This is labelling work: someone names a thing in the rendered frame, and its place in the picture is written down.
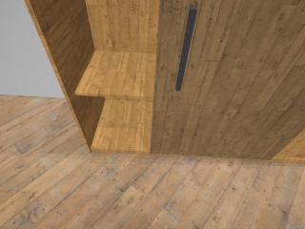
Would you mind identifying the handle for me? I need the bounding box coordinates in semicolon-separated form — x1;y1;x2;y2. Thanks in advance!
175;4;197;92

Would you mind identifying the wardrobe door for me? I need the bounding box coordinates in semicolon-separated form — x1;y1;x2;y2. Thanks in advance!
275;129;305;158
150;0;305;160

